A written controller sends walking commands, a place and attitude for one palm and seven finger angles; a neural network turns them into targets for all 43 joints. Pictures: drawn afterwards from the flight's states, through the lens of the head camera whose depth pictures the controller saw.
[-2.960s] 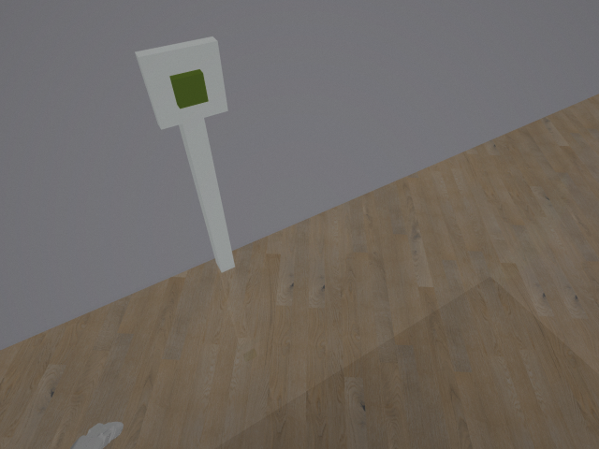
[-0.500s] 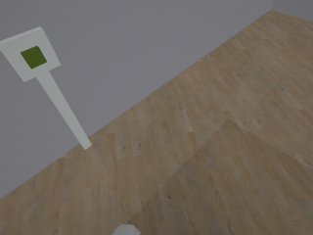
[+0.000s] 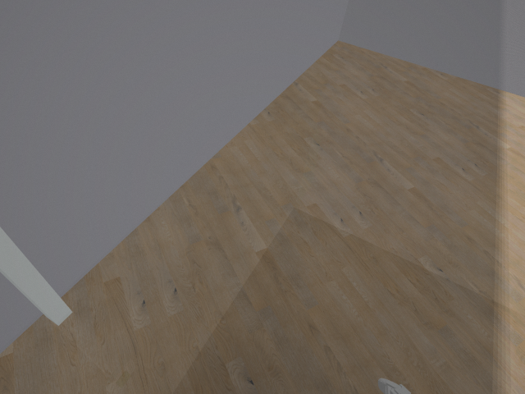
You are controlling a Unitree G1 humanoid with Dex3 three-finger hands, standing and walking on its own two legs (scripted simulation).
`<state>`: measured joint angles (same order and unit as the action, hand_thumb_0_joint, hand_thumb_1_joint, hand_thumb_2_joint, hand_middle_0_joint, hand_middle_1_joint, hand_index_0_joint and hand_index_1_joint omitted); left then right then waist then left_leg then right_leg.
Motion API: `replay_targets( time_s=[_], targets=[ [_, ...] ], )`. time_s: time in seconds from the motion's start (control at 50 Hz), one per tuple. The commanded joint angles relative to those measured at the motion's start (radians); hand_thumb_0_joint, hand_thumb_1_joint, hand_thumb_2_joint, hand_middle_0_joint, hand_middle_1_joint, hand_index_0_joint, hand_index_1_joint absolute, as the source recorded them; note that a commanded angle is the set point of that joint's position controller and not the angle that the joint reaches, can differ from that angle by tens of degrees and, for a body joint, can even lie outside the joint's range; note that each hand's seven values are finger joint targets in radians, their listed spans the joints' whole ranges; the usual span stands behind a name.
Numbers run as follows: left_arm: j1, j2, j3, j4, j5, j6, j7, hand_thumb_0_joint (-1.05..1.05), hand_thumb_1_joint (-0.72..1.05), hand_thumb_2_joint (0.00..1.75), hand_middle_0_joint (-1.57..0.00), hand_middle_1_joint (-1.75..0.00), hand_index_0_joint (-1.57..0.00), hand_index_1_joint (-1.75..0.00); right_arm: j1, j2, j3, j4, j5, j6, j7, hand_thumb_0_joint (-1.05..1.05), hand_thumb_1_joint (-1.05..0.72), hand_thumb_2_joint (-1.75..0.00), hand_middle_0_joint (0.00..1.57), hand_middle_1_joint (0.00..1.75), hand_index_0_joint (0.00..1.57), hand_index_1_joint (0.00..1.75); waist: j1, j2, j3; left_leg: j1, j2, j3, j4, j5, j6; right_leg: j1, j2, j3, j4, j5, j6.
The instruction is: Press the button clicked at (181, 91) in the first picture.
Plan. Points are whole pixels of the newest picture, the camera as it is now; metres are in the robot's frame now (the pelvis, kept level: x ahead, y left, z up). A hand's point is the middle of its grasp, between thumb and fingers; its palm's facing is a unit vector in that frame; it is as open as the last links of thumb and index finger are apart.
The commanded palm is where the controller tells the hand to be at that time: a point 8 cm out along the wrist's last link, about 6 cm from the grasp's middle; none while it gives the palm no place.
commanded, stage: walk to a spot facing it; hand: left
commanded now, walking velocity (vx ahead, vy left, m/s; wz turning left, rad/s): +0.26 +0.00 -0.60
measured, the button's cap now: out of the picture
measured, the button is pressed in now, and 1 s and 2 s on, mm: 0 0 0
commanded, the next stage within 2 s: none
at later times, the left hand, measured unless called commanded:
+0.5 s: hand (222, 298) +0.34 +0.11 -0.18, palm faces -0.38 -0.92 -0.14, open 7.4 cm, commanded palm none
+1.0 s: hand (196, 261) +0.42 +0.18 -0.18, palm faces -0.45 -0.86 -0.23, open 7.4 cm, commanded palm none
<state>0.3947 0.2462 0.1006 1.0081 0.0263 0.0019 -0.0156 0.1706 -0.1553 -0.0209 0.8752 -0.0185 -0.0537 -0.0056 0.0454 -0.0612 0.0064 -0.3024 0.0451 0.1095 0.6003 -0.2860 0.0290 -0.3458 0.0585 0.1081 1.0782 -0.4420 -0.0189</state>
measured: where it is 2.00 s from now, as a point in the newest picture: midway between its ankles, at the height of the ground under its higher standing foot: outside the picture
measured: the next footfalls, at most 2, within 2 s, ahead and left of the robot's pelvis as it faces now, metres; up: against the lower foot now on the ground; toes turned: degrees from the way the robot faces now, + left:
right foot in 0.50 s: +0.22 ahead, -0.11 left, +0.00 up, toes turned -26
left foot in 0.96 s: +0.35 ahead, +0.09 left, +0.00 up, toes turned -30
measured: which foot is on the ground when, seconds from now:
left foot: down 0.00-0.48, up 0.50-0.94, down 0.96-1.00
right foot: up 0.00-0.48, down 0.50-0.96, up 0.98-1.00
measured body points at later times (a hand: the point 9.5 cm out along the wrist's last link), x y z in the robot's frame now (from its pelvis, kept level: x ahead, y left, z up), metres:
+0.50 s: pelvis +0.15 -0.01 -0.02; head +0.21 -0.02 +0.43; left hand +0.36 +0.15 -0.16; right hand -0.02 -0.17 -0.15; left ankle +0.03 +0.10 -0.72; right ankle +0.18 -0.09 -0.73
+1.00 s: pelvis +0.25 +0.03 +0.00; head +0.30 +0.03 +0.44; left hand +0.44 +0.23 -0.16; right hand +0.25 -0.26 -0.11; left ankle +0.32 +0.11 -0.73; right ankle +0.18 -0.08 -0.71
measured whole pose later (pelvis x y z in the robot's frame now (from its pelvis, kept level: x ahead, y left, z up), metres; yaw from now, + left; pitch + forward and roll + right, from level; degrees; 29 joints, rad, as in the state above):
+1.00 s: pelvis +0.25 +0.03 +0.00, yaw -35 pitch +1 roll +0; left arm 0.23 0.27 0.11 0.90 0.02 0.05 0.00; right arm 0.06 -0.18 -0.03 0.86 -0.01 0.01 -0.02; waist 0.06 -0.07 0.08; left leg -0.33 0.03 0.09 0.62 -0.30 0.00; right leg -0.39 0.07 0.12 0.77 -0.42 0.01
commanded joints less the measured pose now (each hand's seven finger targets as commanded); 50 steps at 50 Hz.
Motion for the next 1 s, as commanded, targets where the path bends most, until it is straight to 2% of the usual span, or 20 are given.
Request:
replay_targets(
  time_s=[0.0,0.06,0.18,0.32,0.4,0.42,0.44,0.46,0.48,0.5,0.54,0.58,0.64,0.7,0.84,0.9,0.92,0.94,0.96,0.98],
  targets=[
    [-0.028,0.026,0.016,-0.097,0.013,-0.002,-0.026,0.00,0.90,0.90,-0.20,-0.30,-0.20,-0.30,0.102,-0.134,-0.034,-0.013,-0.002,-0.026,-0.020,0.00,-0.90,-0.90,0.20,0.30,0.20,0.30,-0.012,0.223,0.146,0.007,0.270,-0.252,-0.449,-0.103,-0.025,-0.266,-0.114,-0.058,0.200,0.175,0.016],
    [-0.016,0.001,0.011,-0.091,0.010,0.017,-0.030,0.00,0.90,0.90,-0.20,-0.30,-0.20,-0.30,0.145,-0.123,-0.035,0.023,0.004,-0.041,-0.027,0.00,-0.90,-0.90,0.20,0.30,0.20,0.30,0.000,0.209,0.089,0.079,0.243,-0.095,-0.420,0.086,-0.031,-0.295,-0.122,-0.074,0.213,0.269,0.034],
    [-0.149,-0.019,0.001,-0.125,0.008,0.033,-0.026,0.00,0.90,0.90,-0.20,-0.30,-0.20,-0.30,0.266,-0.122,-0.031,0.094,0.005,-0.036,-0.038,0.00,-0.90,-0.90,0.20,0.30,0.20,0.30,-0.035,0.155,0.070,0.256,0.263,0.015,-0.321,0.600,-0.011,-0.397,-0.128,-0.131,0.114,0.288,0.061],
    [-0.350,-0.036,-0.022,-0.163,0.002,0.029,-0.025,0.00,0.90,0.90,-0.20,-0.30,-0.20,-0.30,0.362,-0.129,-0.036,0.157,-0.011,-0.008,-0.042,0.00,-0.90,-0.90,0.20,0.30,0.20,0.30,-0.105,0.202,0.092,0.366,0.283,0.106,-0.234,0.793,0.060,-0.335,-0.104,-0.240,-0.202,0.199,0.036],
    [-0.300,-0.013,-0.017,-0.156,0.005,0.012,-0.016,0.00,0.90,0.90,-0.20,-0.30,-0.20,-0.30,0.339,-0.165,-0.054,0.150,-0.005,0.007,-0.036,0.00,-0.90,-0.90,0.20,0.30,0.20,0.30,-0.067,0.241,0.018,0.399,0.303,0.171,-0.064,1.024,0.059,-0.162,-0.042,-0.286,-0.373,0.142,-0.007],
    [-0.228,0.013,-0.011,-0.144,0.007,0.002,-0.011,0.00,0.90,0.90,-0.20,-0.30,-0.20,-0.30,0.325,-0.179,-0.060,0.140,-0.001,0.011,-0.033,0.00,-0.90,-0.90,0.20,0.30,0.20,0.30,-0.029,0.240,-0.023,0.377,0.301,0.178,0.046,1.036,0.039,-0.055,-0.025,-0.288,-0.443,0.164,-0.018],
    [-0.122,0.047,0.001,-0.115,0.011,-0.015,-0.008,0.00,0.90,0.90,-0.20,-0.30,-0.20,-0.30,0.302,-0.183,-0.061,0.120,0.006,0.011,-0.027,0.00,-0.90,-0.90,0.20,0.30,0.20,0.30,0.030,0.206,-0.091,0.259,0.296,0.179,0.242,0.925,0.000,0.162,-0.046,-0.252,-0.572,0.283,-0.036],
    [0.000,0.145,0.021,-0.081,0.014,-0.030,0.003,0.00,0.90,0.90,-0.20,-0.30,-0.20,-0.30,0.307,-0.148,-0.051,0.087,0.025,0.015,-0.017,0.00,-0.90,-0.90,0.20,0.30,0.20,0.30,0.076,0.001,-0.231,-0.065,0.205,0.196,0.542,0.387,-0.060,0.544,-0.262,0.007,-0.568,0.748,-0.131],
    [0.066,0.227,0.035,-0.060,-0.015,-0.031,0.021,0.00,0.90,0.90,-0.20,-0.30,-0.20,-0.30,0.267,-0.102,-0.045,0.048,0.025,0.012,-0.023,0.00,-0.90,-0.90,0.20,0.30,0.20,0.30,0.074,-0.131,-0.331,-0.306,0.028,0.110,0.871,-0.368,-0.123,0.691,-0.509,0.374,-0.532,1.385,-0.279],
    [0.043,0.223,0.033,-0.069,-0.028,-0.021,0.036,0.00,0.90,0.90,-0.20,-0.30,-0.20,-0.30,0.190,-0.128,-0.048,0.019,0.027,0.015,-0.037,0.00,-0.90,-0.90,0.20,0.30,0.20,0.30,0.081,-0.031,-0.321,-0.307,0.068,-0.067,0.867,-0.337,-0.097,0.644,-0.496,0.269,-0.550,1.353,-0.317],
    [-0.098,0.165,0.020,-0.107,-0.026,-0.009,0.047,0.00,0.90,0.90,-0.20,-0.30,-0.20,-0.30,0.124,-0.107,-0.047,0.012,0.015,0.032,-0.027,0.00,-0.90,-0.90,0.20,0.30,0.20,0.30,0.021,0.038,-0.153,-0.337,0.122,-0.101,0.791,-0.202,-0.103,0.438,-0.399,0.192,-0.608,1.048,-0.255],
    [-0.187,0.122,0.002,-0.125,-0.020,-0.017,0.048,0.00,0.90,0.90,-0.20,-0.30,-0.20,-0.30,0.119,-0.093,-0.045,0.028,-0.001,0.060,-0.030,0.00,-0.90,-0.90,0.20,0.30,0.20,0.30,-0.043,0.077,-0.024,-0.243,0.121,-0.098,0.683,-0.147,-0.110,0.169,-0.334,0.114,-0.681,0.951,-0.193],
    [-0.249,0.118,0.003,-0.144,-0.006,-0.019,0.043,0.00,0.90,0.90,-0.20,-0.30,-0.20,-0.30,0.184,-0.076,-0.046,0.043,0.000,0.082,-0.029,0.00,-0.90,-0.90,0.20,0.30,0.20,0.30,-0.101,0.003,-0.018,-0.174,0.099,-0.085,0.562,-0.098,-0.125,0.038,-0.269,0.044,-0.699,0.827,-0.171],
    [-0.224,0.115,0.008,-0.152,-0.005,-0.011,0.031,0.00,0.90,0.90,-0.20,-0.30,-0.20,-0.30,0.107,-0.098,-0.050,0.011,-0.002,0.082,-0.024,0.00,-0.90,-0.90,0.20,0.30,0.20,0.30,-0.077,-0.074,-0.012,-0.176,0.071,-0.076,0.481,-0.047,-0.128,0.014,-0.220,0.081,-0.705,0.687,-0.158],
    [-0.167,0.155,0.029,-0.181,0.000,0.009,0.028,0.00,0.90,0.90,-0.20,-0.30,-0.20,-0.30,-0.058,-0.119,-0.048,-0.074,0.011,0.059,-0.024,0.00,-0.90,-0.90,0.20,0.30,0.20,0.30,-0.015,-0.133,-0.085,-0.106,-0.003,-0.061,0.165,-0.104,-0.114,0.154,-0.217,0.216,-0.603,0.785,-0.158],
    [-0.209,0.158,0.029,-0.200,-0.008,0.020,0.031,0.00,0.90,0.90,-0.20,-0.30,-0.20,-0.30,0.017,-0.147,-0.054,-0.060,0.015,0.050,-0.031,0.00,-0.90,-0.90,0.20,0.30,0.20,0.30,-0.064,-0.118,-0.118,0.083,-0.009,-0.067,-0.108,0.027,-0.096,0.099,-0.188,0.237,-0.519,0.734,-0.099],
    [-0.205,0.114,0.019,-0.210,-0.015,0.023,0.031,0.00,0.90,0.90,-0.20,-0.30,-0.20,-0.30,0.062,-0.192,-0.062,-0.049,0.012,0.041,-0.033,0.00,-0.90,-0.90,0.20,0.30,0.20,0.30,-0.082,0.011,-0.153,0.255,0.092,-0.146,-0.232,0.156,-0.068,-0.019,-0.114,0.177,-0.420,0.554,-0.048],
    [-0.163,0.058,0.009,-0.227,-0.024,0.024,0.020,0.00,0.90,0.90,-0.20,-0.30,-0.20,-0.30,0.077,-0.288,-0.075,-0.055,0.000,0.035,-0.031,0.00,-0.90,-0.90,0.20,0.30,0.20,0.30,-0.075,0.313,-0.167,0.403,0.379,-0.394,-0.267,0.455,0.028,-0.245,0.023,0.022,-0.198,-0.019,0.026],
    [-0.142,0.079,0.011,-0.216,-0.009,0.023,0.021,0.00,0.90,0.90,-0.20,-0.30,-0.20,-0.30,0.074,-0.309,-0.076,-0.067,0.000,0.046,-0.029,0.00,-0.90,-0.90,0.20,0.30,0.20,0.30,-0.072,0.313,-0.142,0.318,0.479,-0.427,-0.241,0.584,0.111,-0.256,-0.008,-0.027,0.028,-0.201,0.054],
    [-0.130,0.107,0.023,-0.184,0.002,0.034,0.024,0.00,0.90,0.90,-0.20,-0.30,-0.20,-0.30,0.021,-0.238,-0.063,-0.065,-0.005,0.046,-0.033,0.00,-0.90,-0.90,0.20,0.30,0.20,0.30,-0.051,0.294,-0.104,0.221,0.413,-0.338,-0.261,0.535,0.091,-0.241,-0.036,0.006,0.125,-0.129,0.071]
  ],
)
